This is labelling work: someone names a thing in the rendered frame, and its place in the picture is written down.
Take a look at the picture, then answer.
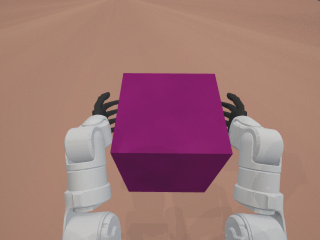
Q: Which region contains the robot right upper arm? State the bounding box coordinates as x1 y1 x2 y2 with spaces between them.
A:
224 213 287 240

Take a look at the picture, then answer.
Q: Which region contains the left robot hand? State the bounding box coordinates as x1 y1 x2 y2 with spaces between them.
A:
92 92 119 133

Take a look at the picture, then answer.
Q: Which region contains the robot right forearm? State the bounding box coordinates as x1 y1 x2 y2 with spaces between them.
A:
228 115 288 240

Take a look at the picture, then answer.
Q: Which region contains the right robot hand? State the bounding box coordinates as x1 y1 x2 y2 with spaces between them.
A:
221 93 247 133

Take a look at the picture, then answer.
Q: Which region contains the robot left forearm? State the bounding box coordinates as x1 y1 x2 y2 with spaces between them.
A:
62 114 113 240

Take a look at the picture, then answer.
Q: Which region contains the robot left upper arm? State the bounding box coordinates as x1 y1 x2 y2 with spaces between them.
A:
63 211 122 240

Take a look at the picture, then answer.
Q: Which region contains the carton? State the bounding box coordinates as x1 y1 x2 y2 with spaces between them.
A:
110 73 233 193

